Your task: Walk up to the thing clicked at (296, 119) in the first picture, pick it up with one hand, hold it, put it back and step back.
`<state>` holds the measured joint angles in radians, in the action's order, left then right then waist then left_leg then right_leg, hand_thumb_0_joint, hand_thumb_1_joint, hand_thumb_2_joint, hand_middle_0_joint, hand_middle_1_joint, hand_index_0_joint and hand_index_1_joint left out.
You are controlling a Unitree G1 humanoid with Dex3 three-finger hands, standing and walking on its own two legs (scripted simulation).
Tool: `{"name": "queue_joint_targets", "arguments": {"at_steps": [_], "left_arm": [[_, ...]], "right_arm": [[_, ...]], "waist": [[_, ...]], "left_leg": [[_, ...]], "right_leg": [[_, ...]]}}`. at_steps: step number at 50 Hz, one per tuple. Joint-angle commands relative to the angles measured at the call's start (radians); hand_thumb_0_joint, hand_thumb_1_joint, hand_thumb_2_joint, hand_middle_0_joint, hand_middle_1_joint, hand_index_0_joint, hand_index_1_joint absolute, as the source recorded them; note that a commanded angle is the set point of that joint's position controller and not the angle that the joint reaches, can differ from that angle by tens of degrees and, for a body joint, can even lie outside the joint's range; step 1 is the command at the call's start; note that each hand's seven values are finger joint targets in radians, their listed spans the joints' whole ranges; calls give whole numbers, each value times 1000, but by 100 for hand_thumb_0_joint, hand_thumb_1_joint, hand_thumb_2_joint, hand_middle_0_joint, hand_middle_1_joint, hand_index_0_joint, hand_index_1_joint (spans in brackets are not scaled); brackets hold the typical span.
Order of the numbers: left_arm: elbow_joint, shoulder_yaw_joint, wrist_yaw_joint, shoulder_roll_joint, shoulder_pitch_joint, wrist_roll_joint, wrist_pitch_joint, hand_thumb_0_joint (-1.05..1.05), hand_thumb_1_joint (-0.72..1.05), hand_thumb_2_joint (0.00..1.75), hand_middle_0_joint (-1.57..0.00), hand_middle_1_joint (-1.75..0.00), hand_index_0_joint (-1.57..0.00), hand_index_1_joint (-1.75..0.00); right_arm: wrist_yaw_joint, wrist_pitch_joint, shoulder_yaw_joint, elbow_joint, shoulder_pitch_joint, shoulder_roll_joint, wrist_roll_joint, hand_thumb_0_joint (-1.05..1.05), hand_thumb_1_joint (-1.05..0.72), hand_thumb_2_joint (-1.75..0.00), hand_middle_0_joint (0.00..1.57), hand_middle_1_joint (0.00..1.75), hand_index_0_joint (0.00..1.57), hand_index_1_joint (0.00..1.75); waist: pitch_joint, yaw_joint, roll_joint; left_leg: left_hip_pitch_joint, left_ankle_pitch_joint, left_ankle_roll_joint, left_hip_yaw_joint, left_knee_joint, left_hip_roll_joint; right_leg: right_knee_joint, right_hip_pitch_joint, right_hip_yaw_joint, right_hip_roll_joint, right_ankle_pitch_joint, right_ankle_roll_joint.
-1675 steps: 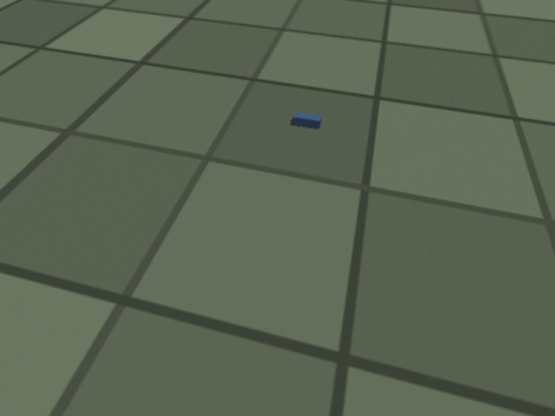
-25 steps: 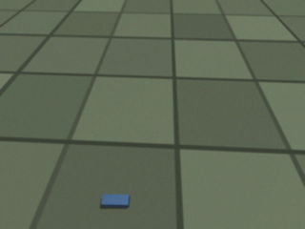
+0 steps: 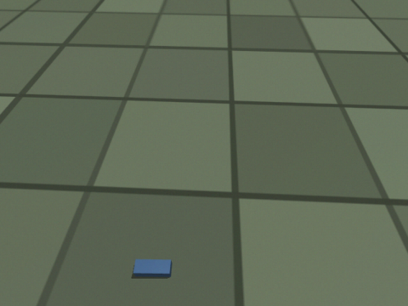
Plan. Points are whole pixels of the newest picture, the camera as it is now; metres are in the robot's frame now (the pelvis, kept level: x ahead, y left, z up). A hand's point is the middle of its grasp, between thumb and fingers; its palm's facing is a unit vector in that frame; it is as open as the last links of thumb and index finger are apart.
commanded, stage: stand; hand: left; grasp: from above
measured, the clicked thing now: (153, 268) +0.42 +0.24 -0.76
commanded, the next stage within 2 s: step back in 0.62 s
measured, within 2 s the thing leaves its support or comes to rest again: neither
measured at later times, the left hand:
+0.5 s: hand out of the picture +0.07 +0.25 -0.16, palm faces +0.00 -0.94 -0.34, open 7.3 cm
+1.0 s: hand out of the picture +0.10 +0.31 -0.18, palm faces +0.00 -0.92 -0.38, open 7.3 cm
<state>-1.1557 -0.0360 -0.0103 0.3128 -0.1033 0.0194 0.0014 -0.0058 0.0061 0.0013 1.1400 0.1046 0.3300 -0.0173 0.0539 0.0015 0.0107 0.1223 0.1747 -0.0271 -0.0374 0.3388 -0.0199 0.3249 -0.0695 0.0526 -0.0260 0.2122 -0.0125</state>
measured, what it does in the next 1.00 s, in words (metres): lifts its right foot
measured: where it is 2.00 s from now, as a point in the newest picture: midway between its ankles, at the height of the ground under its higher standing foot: outside the picture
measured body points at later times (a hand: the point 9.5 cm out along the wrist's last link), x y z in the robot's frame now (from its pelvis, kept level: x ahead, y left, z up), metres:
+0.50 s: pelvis +0.00 +0.00 +0.00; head +0.01 +0.00 +0.45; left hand +0.08 +0.30 -0.13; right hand +0.07 -0.30 -0.14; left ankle +0.01 +0.14 -0.75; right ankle -0.02 -0.12 -0.75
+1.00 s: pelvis -0.05 +0.04 -0.02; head +0.02 +0.06 +0.42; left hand +0.10 +0.36 -0.16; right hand +0.02 -0.28 -0.14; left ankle -0.03 +0.14 -0.75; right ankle -0.06 -0.12 -0.69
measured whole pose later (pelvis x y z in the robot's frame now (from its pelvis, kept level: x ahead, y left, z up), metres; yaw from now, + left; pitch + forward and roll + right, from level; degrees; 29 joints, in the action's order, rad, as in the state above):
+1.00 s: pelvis -0.05 +0.04 -0.02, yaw +0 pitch -1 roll -1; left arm -0.92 -0.08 -0.04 0.41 -0.01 0.01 -0.07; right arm 0.01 -0.04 0.05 0.95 0.13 0.37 -0.02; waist 0.20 -0.02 -0.04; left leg 0.33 0.31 0.04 -0.03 0.67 0.03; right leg 1.04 -0.44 -0.15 0.07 0.57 0.03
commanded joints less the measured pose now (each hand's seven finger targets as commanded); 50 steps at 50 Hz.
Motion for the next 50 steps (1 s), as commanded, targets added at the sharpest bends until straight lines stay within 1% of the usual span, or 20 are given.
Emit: {"name": "queue_joint_targets", "arguments": {"at_steps": [1,11,16,19,26,30,31,33,36,38,39,40,41,42,43,44,45,47,49,50], "left_arm": [[64,-31,-12,214,30,-5,28,0,90,90,-20,-30,-20,-30],[74,-26,-10,214,24,-6,29,0,90,90,-20,-30,-20,-30],[69,-24,-7,215,19,-7,28,0,90,90,-20,-30,-20,-30],[76,-26,-8,224,26,-5,30,0,90,90,-20,-30,-20,-30],[74,-23,-7,222,19,-6,28,0,90,90,-20,-30,-20,-30],[82,-20,-8,223,17,-8,31,0,90,90,-20,-30,-20,-30],[97,-70,-13,302,13,-26,23,0,90,90,-20,-30,-20,-30],[130,-77,-19,297,-13,-31,17,0,90,90,-20,-30,-20,-30],[190,-88,-18,302,23,-27,3,0,90,90,-20,-30,-20,-30],[243,-91,-20,316,89,-12,-6,0,90,90,-20,-30,-20,-30],[263,-93,-20,320,109,-5,-10,0,90,90,-20,-30,-20,-30],[283,-94,-19,328,130,3,-12,0,90,90,-20,-30,-20,-30],[292,-92,-20,325,149,4,-14,0,90,90,-20,-30,-20,-30],[301,-87,-19,313,150,2,-19,0,90,90,-20,-30,-20,-30],[304,-84,-18,284,120,-7,-26,0,90,90,-20,-30,-20,-30],[313,-76,-18,235,97,-21,-36,0,90,90,-20,-30,-20,-30],[321,-75,-26,218,83,-21,-45,0,90,90,-20,-30,-20,-30],[310,-72,-40,221,47,-13,-52,0,90,90,-20,-30,-20,-30],[294,-72,-39,245,4,-23,-52,0,90,90,-20,-30,-20,-30],[294,-75,-37,251,-25,-21,-51,0,90,90,-20,-30,-20,-30]], "right_arm": [[-15,22,39,-52,-28,192,2,0,-90,-90,20,30,20,30],[-14,23,40,-51,-33,204,2,0,-90,-90,20,30,20,30],[-12,21,38,-47,-31,207,4,0,-90,-90,20,30,20,30],[-12,23,38,-50,-27,204,3,0,-90,-90,20,30,20,30],[-12,22,38,-49,-31,208,4,0,-90,-90,20,30,20,30],[-11,24,37,-49,-23,214,3,0,-90,-90,20,30,20,30],[-4,5,53,-81,-64,257,11,0,-90,-90,20,30,20,30],[-2,-7,56,-111,-44,234,24,0,-90,-90,20,30,20,30],[0,-24,70,-149,-17,226,24,0,-90,-90,20,30,20,30],[5,-41,79,-167,26,221,19,0,-90,-90,20,30,20,30],[9,-48,84,-178,44,220,14,0,-90,-90,20,30,20,30],[13,-51,90,-190,74,223,15,0,-90,-90,20,30,20,30],[17,-50,92,-195,86,224,15,0,-90,-90,20,30,20,30],[17,-44,98,-194,102,231,15,0,-90,-90,20,30,20,30],[13,-35,103,-202,93,253,9,0,-90,-90,20,30,20,30],[11,-26,117,-221,75,314,-8,0,-90,-90,20,30,20,30],[8,-17,126,-225,101,359,-8,0,-90,-90,20,30,20,30],[-4,-13,129,-260,46,366,-5,0,-90,-90,20,30,20,30],[-19,-13,117,-290,-24,307,-13,0,-90,-90,20,30,20,30],[-24,-11,115,-302,-22,291,-14,0,-90,-90,20,30,20,30]], "waist": [[-76,1,-12],[-90,3,16],[-57,1,2],[-83,-2,-10],[-70,1,-15],[-86,-1,-2],[13,-2,-15],[-54,-6,-33],[-127,-17,-75],[-122,-32,-151],[-104,-40,-188],[-83,-54,-198],[-69,-61,-193],[-64,-60,-163],[-50,-44,-56],[-47,-35,119],[-73,-40,176],[-131,-32,155],[-120,11,130],[-122,21,146]], "left_leg": [[-13,-197,42,-66,-40,-100],[-17,-216,42,-64,-38,-103],[-8,-153,42,-68,-55,-100],[-26,-228,41,-67,-42,-107],[-18,-182,39,-70,-55,-103],[-19,-220,40,-64,-40,-105],[65,-378,67,-66,78,-81],[61,-394,72,-32,185,-54],[76,-245,65,3,320,3],[101,57,70,6,456,44],[97,218,82,-8,494,49],[95,275,89,-23,498,38],[105,238,95,-28,451,30],[97,24,95,-17,363,14],[134,-251,112,-75,208,-52],[119,-465,172,-275,92,-187],[72,-637,237,-393,59,-274],[53,-599,278,-426,68,-318],[43,-523,233,-261,117,-224],[17,-468,236,-241,122,-212]], "right_leg": [[-53,11,-84,-108,-164,21],[-52,18,-83,-111,-182,23],[-65,-12,-84,-105,-120,20],[-48,3,-82,-110,-181,24],[-56,-11,-80,-106,-135,23],[-50,12,-83,-111,-189,23],[35,-38,-97,-103,-379,35],[71,-26,-101,-127,-481,77],[83,-57,-158,-203,-477,162],[93,-129,-209,-287,-445,225],[103,-199,-222,-311,-407,241],[120,-240,-218,-319,-375,239],[161,-242,-197,-294,-360,219],[222,-238,-157,-244,-315,181],[348,-212,-92,-142,-213,122],[532,-276,-42,31,-15,56],[662,-341,-140,122,422,53],[848,-379,-268,136,463,58],[900,-409,-269,121,357,49],[894,-417,-250,113,319,41]]}}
